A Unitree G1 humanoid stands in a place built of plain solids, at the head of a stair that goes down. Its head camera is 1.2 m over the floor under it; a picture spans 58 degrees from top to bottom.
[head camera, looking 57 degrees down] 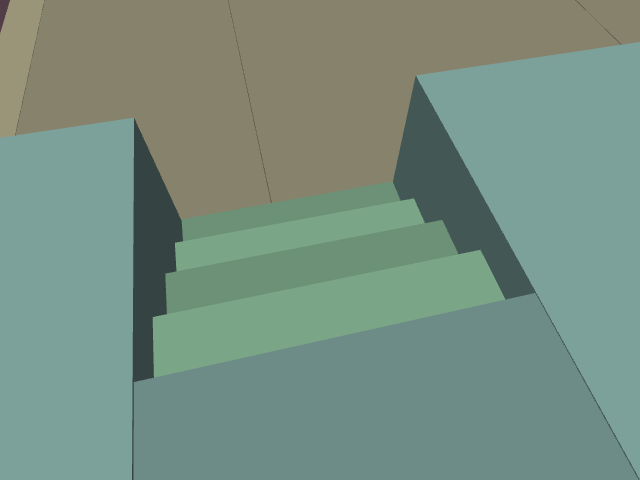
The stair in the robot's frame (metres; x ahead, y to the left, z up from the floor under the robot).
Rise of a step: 0.18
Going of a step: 0.27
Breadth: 1.20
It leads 13 degrees to the left of straight ahead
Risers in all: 5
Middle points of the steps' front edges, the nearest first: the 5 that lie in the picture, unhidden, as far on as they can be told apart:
0.45 -0.08 0.00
0.72 -0.01 -0.17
0.98 0.05 -0.35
1.24 0.11 -0.53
1.51 0.17 -0.70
